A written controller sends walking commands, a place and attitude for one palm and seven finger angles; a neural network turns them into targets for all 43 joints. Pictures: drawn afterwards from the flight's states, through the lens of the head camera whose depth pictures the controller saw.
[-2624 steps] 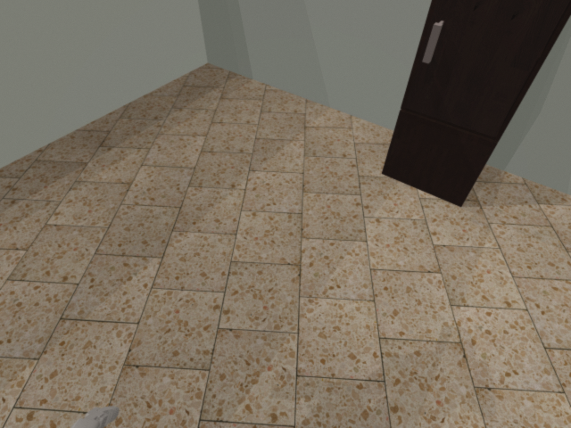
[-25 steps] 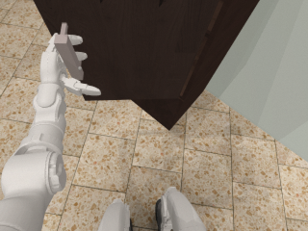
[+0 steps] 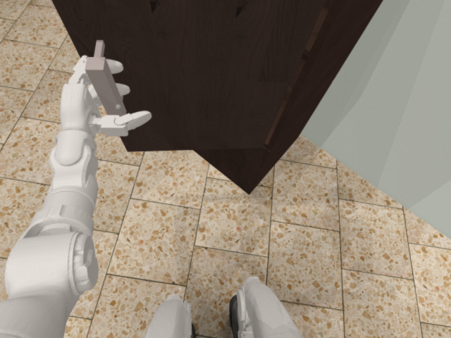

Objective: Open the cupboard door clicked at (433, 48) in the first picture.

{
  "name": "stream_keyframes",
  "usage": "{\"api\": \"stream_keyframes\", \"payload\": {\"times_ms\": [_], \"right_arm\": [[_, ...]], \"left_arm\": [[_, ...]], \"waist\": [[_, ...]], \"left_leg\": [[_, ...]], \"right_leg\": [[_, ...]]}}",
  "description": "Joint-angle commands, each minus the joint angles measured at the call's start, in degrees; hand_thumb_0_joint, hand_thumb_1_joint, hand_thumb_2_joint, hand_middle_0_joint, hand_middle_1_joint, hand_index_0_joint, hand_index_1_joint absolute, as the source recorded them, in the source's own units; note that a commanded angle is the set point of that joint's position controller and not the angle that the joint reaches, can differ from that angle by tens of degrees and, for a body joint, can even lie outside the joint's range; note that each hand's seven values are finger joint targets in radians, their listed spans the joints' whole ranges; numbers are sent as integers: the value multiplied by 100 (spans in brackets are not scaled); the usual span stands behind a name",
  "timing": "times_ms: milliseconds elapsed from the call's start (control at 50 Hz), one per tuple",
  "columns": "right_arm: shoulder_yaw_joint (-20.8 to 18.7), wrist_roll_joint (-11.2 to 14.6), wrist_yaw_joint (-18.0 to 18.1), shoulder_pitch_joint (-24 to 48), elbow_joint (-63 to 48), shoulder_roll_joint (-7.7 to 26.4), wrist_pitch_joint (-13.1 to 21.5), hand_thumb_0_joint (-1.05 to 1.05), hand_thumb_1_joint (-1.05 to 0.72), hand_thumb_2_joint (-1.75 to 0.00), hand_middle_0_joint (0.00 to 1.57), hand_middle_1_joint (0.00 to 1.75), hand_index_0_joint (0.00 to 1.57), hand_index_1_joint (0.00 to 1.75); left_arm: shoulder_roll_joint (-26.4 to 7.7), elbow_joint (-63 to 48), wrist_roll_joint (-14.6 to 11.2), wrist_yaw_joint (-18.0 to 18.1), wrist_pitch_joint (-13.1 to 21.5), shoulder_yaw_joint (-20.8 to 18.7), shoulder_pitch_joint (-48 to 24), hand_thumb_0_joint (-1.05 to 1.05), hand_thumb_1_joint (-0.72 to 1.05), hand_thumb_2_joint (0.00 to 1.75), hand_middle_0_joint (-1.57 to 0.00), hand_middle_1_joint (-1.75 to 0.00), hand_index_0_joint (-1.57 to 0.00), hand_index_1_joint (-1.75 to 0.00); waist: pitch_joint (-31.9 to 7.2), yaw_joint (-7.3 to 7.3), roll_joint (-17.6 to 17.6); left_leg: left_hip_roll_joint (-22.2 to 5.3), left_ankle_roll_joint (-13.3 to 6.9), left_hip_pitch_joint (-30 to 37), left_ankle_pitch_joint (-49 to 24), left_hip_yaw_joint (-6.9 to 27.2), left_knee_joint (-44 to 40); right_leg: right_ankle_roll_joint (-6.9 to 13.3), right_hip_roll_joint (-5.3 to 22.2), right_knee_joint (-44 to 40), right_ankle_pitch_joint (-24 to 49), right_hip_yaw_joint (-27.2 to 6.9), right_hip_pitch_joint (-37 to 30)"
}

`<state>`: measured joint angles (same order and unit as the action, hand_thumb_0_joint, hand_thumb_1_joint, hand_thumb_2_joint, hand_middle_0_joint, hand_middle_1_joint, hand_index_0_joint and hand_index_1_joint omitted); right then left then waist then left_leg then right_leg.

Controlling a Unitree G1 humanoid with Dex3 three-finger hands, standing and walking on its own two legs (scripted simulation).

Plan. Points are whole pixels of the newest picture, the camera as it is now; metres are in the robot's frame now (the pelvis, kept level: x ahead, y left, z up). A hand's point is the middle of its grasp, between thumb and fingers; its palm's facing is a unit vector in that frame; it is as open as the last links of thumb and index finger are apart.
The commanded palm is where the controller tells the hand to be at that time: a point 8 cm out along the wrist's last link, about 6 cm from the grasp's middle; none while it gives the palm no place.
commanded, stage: close the thumb around the handle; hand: left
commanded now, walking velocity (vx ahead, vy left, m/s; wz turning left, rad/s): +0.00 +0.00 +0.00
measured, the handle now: (109, 83) +0.55 +0.17 +0.05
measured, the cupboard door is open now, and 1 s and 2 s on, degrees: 44 62 87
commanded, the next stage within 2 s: pull the door open along its arc in 0.36 s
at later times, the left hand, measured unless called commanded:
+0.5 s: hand (121, 107) +0.50 +0.15 +0.05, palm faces +0.00 -1.00 -0.01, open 6.1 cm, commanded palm +0.47 +0.19 +0.05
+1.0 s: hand (135, 162) +0.39 +0.12 +0.05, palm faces +0.05 -1.00 +0.05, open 6.5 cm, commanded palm +0.34 +0.16 +0.05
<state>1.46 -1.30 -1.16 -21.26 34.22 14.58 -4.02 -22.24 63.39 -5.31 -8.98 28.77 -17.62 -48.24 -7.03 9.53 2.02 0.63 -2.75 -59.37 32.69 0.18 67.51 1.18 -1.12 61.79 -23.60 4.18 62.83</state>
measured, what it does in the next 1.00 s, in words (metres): stands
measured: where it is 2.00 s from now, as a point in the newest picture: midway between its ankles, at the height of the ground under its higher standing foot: outside the picture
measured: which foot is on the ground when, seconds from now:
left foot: down 0.00-1.00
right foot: down 0.00-1.00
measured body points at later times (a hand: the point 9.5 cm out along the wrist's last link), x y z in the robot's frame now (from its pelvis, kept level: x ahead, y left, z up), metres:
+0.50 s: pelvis -0.01 +0.00 +0.00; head +0.14 +0.01 +0.42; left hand +0.49 +0.20 +0.05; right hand +0.01 -0.26 -0.12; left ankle -0.02 +0.08 -0.64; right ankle +0.05 -0.11 -0.64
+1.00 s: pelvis +0.02 +0.00 +0.02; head +0.12 +0.00 +0.46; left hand +0.38 +0.17 +0.05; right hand +0.12 -0.26 -0.09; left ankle -0.02 +0.08 -0.64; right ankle +0.05 -0.11 -0.64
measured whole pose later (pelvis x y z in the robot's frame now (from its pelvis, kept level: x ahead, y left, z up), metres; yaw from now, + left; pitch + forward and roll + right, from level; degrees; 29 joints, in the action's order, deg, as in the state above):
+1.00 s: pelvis +0.02 +0.00 +0.02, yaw -1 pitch +21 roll -2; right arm -0.9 0.1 -2.9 -18.6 29.8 13.7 -2.7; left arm -6.7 28.1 -9.5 0.7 25.5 -5.9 -13.0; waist -9.3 3.7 2.1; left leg 0.3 -2.4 -48.7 32.1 -1.5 60.1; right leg 1.3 -1.8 56.6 -23.7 2.1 53.7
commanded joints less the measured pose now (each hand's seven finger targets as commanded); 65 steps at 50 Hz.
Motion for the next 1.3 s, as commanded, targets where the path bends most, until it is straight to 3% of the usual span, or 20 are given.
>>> {"api": "stream_keyframes", "payload": {"times_ms": [0,40,100,140,220,280,460,500,580,660,820,880,900,940,1000,1080,1120,1200,1240,1280], "right_arm": [[-373,-3,54,-968,-197,1022,65,0,-90,-90,20,30,20,30],[-362,4,61,-936,-158,1012,58,0,-90,-90,20,30,20,30],[-334,-13,94,-942,-205,1054,77,0,-90,-90,20,30,20,30],[-333,-30,72,-910,-201,1004,101,0,-90,-90,20,30,20,30],[-363,-40,68,-924,-202,1034,103,0,-90,-90,20,30,20,30],[-340,-19,73,-897,-204,1035,95,0,-90,-90,20,30,20,30],[-341,-22,99,-920,-183,1047,98,0,-90,-90,20,30,20,30],[-334,-12,91,-914,-251,1033,102,0,-90,-90,20,30,20,30],[-356,15,63,-837,-350,1004,76,0,-90,-90,20,30,20,30],[-391,81,24,-746,-494,958,63,0,-90,-90,20,30,20,30],[-459,225,-83,-355,-906,796,166,0,-90,-90,20,30,20,30],[-497,231,-117,-183,-1018,735,222,0,-90,-90,20,30,20,30],[-498,197,-118,26,-1131,596,309,0,-90,-90,20,30,20,30],[-459,116,-208,144,-1056,491,405,0,-90,-90,20,30,20,30],[-490,-16,-276,273,-1142,484,455,0,-90,-90,20,30,20,30],[-481,-160,-333,585,-1147,295,486,0,-90,-90,20,30,20,30],[-462,-208,-336,727,-1197,203,508,0,-90,-90,20,30,20,30],[-383,-312,-260,972,-1247,63,578,0,-90,-90,20,30,20,30],[-340,-280,-206,1161,-1269,-1,572,0,-90,-90,20,30,20,30],[-308,-236,-175,1364,-1334,-49,608,0,-90,-90,20,30,20,30]], "left_arm": [[-786,-1143,-104,2,357,48,-2434,0,51,73,-37,-131,-37,-131],[-746,-915,-69,52,279,65,-2537,0,62,78,-38,-132,-38,-132],[-1116,-855,27,142,306,-179,-2592,0,79,85,-39,-134,-39,-134],[-888,-929,80,143,360,22,-2681,0,90,90,-40,-135,-40,-135],[-1034,-1181,-27,83,486,-112,-2686,0,90,90,-40,-135,-40,-135],[-1042,-967,-16,54,401,-103,-2622,0,90,90,-40,-135,-40,-135],[-1151,-953,71,96,387,-129,-2712,0,90,90,-40,-135,-40,-135],[-1041,-906,24,68,366,-115,-2385,0,90,90,-40,-135,-40,-135],[-1014,-1373,-41,-32,370,-108,-1845,0,90,90,-40,-135,-40,-135],[-819,-1848,-181,-51,307,-48,-981,0,90,90,-40,-135,-40,-135],[59,-3373,-486,-66,191,407,1670,0,90,90,-40,-135,-40,-135],[475,-4287,-518,19,183,804,2351,0,90,90,-40,-135,-40,-135],[674,-4850,-884,746,190,201,2508,0,90,90,-40,-135,-40,-135],[1628,-4978,-672,1480,105,993,3252,0,90,90,-40,-135,-40,-135],[1816,-5570,-245,2277,123,1254,3937,0,90,90,-40,-135,-40,-135],[2446,-5967,557,3315,95,1949,4362,0,90,90,-40,-135,-40,-135],[2658,-6200,902,3782,13,2191,4823,0,90,90,-40,-135,-40,-135],[3154,-6580,1477,4139,-350,2835,5529,0,90,90,-40,-135,-40,-135],[3306,-6833,1496,4098,-507,3103,5885,0,90,90,-40,-135,-40,-135],[3526,-7143,1290,4031,-641,3309,6367,0,90,90,-40,-135,-40,-135]], "waist": [[-2868,165,525],[-2547,203,392],[-2547,169,244],[-2703,158,527],[-3169,119,600],[-2852,140,399],[-2869,150,501],[-2889,97,360],[-3236,-140,594],[-3201,-267,341],[-2807,-682,-41],[-2712,-709,-25],[-2721,-1131,267],[-2372,-970,62],[-2333,-1006,-465],[-2125,-991,-384],[-2185,-1079,-347],[-2213,-1055,-431],[-2123,-1063,-364],[-2044,-1081,-492]], "left_leg": [[-122,277,1768,-2995,465,-827],[-93,242,1495,-2553,439,-876],[-49,185,1227,-2217,421,-891],[-52,226,1445,-2388,444,-863],[-91,287,1752,-2889,478,-766],[-67,225,1375,-2455,420,-816],[-56,205,1399,-2338,417,-820],[-35,176,1349,-2302,382,-855],[-54,236,1603,-2754,330,-907],[-54,208,1567,-2932,219,-996],[-39,167,1330,-3119,-16,-1320],[-70,187,1593,-3345,-11,-1374],[-67,293,1702,-3579,-34,-1425],[-125,397,1894,-3702,16,-1399],[-102,385,1749,-3575,54,-1342],[-54,386,1666,-3179,37,-1275],[-22,379,1660,-3061,46,-1279],[16,349,1709,-2865,60,-1267],[51,328,1735,-2550,28,-1345],[79,316,1739,-2325,22,-1382]], "right_leg": [[46,-97,-438,1805,-175,-1754],[28,-87,-479,1572,-176,-1700],[49,-72,-459,1442,-220,-1817],[59,-64,-415,1471,-209,-1690],[58,-78,-354,1767,-216,-1786],[43,-77,-407,1615,-237,-1892],[44,-65,-441,1513,-265,-1820],[52,-76,-464,1554,-263,-1971],[67,-61,-442,1906,-269,-2259],[58,-80,-548,2262,-304,-2682],[69,-22,-706,2838,-339,-3471],[54,-1,-717,2900,-296,-3447],[104,-29,-700,2835,-193,-3407],[73,-8,-721,2674,-59,-3040],[105,10,-638,2767,-52,-3207],[118,69,-558,2607,-99,-3056],[146,78,-560,2550,-111,-3143],[181,76,-612,2415,-75,-3183],[184,98,-717,2318,-114,-3296],[167,109,-838,2269,-118,-3472]]}}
